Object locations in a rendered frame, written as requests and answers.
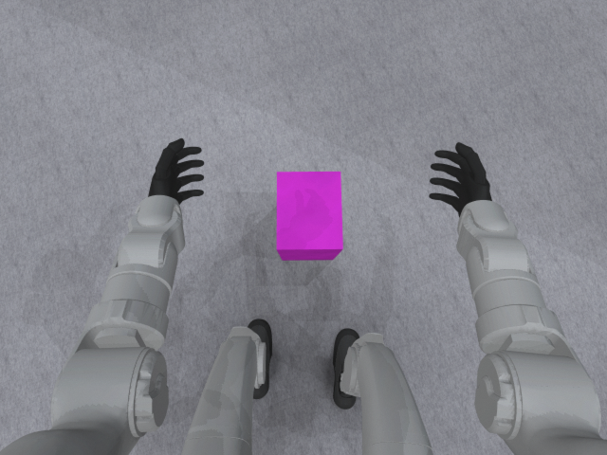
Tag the right robot forearm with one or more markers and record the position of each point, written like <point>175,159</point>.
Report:
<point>512,314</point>

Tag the robot left hand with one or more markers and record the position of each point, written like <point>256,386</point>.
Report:
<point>165,180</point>

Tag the left robot upper arm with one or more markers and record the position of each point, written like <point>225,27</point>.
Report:
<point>107,398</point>

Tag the robot left foot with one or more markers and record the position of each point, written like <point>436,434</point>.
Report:
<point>262,329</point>

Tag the left robot forearm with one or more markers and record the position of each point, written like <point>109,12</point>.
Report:
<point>132,311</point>

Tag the robot right hand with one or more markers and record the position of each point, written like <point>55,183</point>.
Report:
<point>473,184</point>

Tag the carton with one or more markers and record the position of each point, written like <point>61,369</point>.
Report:
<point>309,215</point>

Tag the robot left thigh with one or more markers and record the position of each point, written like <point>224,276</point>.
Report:
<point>222,423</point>

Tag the right robot upper arm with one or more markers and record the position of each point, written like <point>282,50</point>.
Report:
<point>539,404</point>

